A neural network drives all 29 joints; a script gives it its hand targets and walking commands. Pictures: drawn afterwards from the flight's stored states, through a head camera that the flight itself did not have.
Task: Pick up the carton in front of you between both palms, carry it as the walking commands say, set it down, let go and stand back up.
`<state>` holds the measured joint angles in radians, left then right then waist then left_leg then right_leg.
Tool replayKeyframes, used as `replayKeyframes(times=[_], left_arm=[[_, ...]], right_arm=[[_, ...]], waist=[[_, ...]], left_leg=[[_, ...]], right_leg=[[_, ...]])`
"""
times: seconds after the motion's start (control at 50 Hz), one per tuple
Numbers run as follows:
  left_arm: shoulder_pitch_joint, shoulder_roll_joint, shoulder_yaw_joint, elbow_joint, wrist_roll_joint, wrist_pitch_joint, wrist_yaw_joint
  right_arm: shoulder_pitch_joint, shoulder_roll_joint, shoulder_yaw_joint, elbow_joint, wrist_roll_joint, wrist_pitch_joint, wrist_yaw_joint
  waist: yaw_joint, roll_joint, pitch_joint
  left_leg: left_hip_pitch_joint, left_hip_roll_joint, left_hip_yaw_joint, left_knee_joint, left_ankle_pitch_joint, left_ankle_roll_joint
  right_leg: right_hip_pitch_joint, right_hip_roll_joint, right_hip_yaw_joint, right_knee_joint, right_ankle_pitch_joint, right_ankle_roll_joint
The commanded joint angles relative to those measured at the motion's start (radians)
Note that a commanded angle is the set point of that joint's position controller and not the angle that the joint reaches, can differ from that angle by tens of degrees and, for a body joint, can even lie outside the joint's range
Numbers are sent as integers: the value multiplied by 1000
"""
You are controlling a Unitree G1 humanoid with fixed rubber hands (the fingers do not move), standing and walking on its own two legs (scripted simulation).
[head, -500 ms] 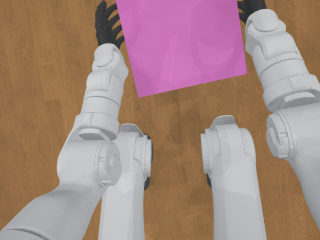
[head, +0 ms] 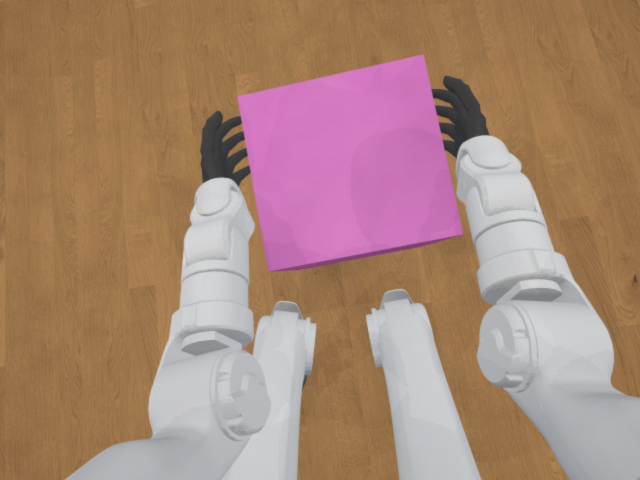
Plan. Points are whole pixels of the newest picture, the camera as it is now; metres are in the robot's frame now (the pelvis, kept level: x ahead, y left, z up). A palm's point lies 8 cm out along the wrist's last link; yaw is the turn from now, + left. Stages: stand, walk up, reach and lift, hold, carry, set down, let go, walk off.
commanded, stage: reach and lift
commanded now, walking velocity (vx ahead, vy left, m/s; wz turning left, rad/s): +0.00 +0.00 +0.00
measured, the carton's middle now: (347, 186) +0.46 -0.04 -0.15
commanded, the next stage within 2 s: none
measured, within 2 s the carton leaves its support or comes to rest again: neither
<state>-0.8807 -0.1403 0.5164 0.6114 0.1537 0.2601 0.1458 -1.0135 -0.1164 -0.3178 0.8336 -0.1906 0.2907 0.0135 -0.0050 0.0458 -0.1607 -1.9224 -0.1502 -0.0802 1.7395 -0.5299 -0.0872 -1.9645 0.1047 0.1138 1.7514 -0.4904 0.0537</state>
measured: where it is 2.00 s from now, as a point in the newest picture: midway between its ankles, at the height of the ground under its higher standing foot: (346, 395)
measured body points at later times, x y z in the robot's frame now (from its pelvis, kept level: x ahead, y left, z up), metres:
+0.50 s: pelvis +0.05 +0.00 +0.14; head +0.19 -0.02 +0.56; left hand +0.44 +0.13 +0.09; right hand +0.44 -0.18 +0.08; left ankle +0.11 +0.13 -0.47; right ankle +0.11 -0.13 -0.47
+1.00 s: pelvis +0.10 +0.00 +0.26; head +0.11 +0.00 +0.71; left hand +0.42 +0.14 +0.24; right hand +0.40 -0.16 +0.23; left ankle +0.10 +0.13 -0.47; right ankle +0.11 -0.13 -0.47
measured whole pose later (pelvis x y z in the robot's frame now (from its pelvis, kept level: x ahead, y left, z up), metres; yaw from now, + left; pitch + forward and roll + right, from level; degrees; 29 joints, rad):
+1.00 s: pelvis +0.10 +0.00 +0.26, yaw -3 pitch +10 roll +0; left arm -0.28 -0.16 0.28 0.49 0.19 0.38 0.07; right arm -0.28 0.12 -0.25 0.51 -0.19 0.40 -0.05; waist 0.00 0.02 -0.16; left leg -0.49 -0.07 -0.15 0.65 -0.32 -0.01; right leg -0.52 0.06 0.15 0.64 -0.29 0.02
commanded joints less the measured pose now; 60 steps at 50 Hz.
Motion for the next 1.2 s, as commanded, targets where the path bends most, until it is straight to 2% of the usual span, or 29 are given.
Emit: replayKeyframes(times=[0.0,0.1,0.18,0.48,0.74,0.88,1.04,1.1,1.18], left_arm=[[-654,-981,-631,16,-131,-2,-223],[-566,-1011,-720,-19,-166,7,-231],[-491,-1027,-754,-22,-174,13,-236],[-206,-1028,-727,48,-113,2,-268],[24,-1032,-783,15,-86,16,-295],[143,-1050,-821,-28,-95,86,-323],[229,-1037,-842,-118,-116,222,-361],[238,-1016,-822,-139,-108,274,-374],[219,-996,-763,-123,-81,319,-389]], right_arm=[[-478,1099,451,-75,149,-24,206],[-410,1132,530,-146,186,-19,195],[-352,1153,562,-174,199,-16,190],[-105,1200,535,-156,149,-35,182],[102,1212,587,-234,138,-28,184],[190,1227,637,-310,156,39,195],[265,1225,673,-437,176,177,205],[278,1212,658,-467,169,231,207],[264,1206,595,-454,146,277,219]], waist=[[-29,-96,-975],[-27,-89,-977],[-23,-85,-934],[-5,-78,-670],[0,-60,-523],[8,-51,-424],[4,-46,-249],[4,-43,-159],[4,-37,-49]], left_leg=[[445,-67,166,-209,152,28],[544,-64,146,-282,176,27],[619,-60,131,-348,182,28],[919,-25,59,-656,234,51],[1275,17,4,-949,405,63],[1488,37,-12,-1109,517,66],[1698,63,-17,-1282,588,67],[1728,66,-15,-1330,552,69],[1721,70,-9,-1372,433,74]], right_leg=[[725,54,-161,-237,193,-40],[826,57,-153,-300,227,-34],[898,58,-143,-361,235,-31],[1174,38,-84,-664,278,-41],[1477,15,-39,-945,429,-47],[1652,3,-28,-1102,522,-42],[1830,-12,-29,-1285,554,-34],[1861,-15,-29,-1337,512,-35],[1858,-14,-38,-1372,398,-42]])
